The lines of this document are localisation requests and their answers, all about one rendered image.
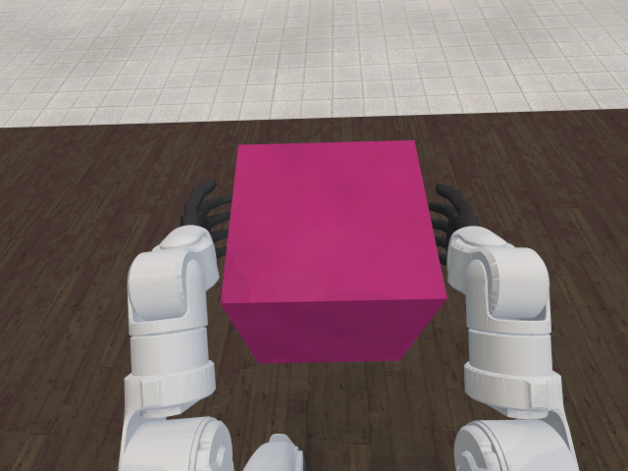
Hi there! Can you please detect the left robot forearm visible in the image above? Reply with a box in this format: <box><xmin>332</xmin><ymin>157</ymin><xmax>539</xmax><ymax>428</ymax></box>
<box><xmin>118</xmin><ymin>225</ymin><xmax>220</xmax><ymax>471</ymax></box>

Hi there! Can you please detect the robot left shin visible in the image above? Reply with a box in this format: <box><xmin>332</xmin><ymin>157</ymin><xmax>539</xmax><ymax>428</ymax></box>
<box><xmin>269</xmin><ymin>434</ymin><xmax>295</xmax><ymax>446</ymax></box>

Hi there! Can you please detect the robot left hand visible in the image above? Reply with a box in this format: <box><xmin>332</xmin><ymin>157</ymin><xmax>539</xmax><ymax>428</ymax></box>
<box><xmin>181</xmin><ymin>179</ymin><xmax>233</xmax><ymax>259</ymax></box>

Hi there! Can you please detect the right robot upper arm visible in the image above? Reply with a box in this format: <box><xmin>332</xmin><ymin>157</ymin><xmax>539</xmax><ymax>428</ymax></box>
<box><xmin>454</xmin><ymin>420</ymin><xmax>578</xmax><ymax>471</ymax></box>

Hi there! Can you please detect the carton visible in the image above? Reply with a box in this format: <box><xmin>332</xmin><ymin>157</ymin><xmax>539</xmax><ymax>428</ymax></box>
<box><xmin>221</xmin><ymin>140</ymin><xmax>447</xmax><ymax>364</ymax></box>

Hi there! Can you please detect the robot right hand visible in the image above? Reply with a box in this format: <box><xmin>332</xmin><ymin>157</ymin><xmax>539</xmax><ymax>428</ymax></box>
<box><xmin>427</xmin><ymin>183</ymin><xmax>479</xmax><ymax>265</ymax></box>

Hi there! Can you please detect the left robot upper arm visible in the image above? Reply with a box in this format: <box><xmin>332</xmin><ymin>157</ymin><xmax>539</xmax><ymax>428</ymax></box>
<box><xmin>120</xmin><ymin>416</ymin><xmax>235</xmax><ymax>471</ymax></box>

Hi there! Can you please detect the left robot thigh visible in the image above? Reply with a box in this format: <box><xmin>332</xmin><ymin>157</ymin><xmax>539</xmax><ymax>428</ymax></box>
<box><xmin>242</xmin><ymin>442</ymin><xmax>303</xmax><ymax>471</ymax></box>

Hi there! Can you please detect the right robot forearm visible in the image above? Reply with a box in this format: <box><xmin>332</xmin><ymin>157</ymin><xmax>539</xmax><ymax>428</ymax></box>
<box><xmin>446</xmin><ymin>226</ymin><xmax>579</xmax><ymax>471</ymax></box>

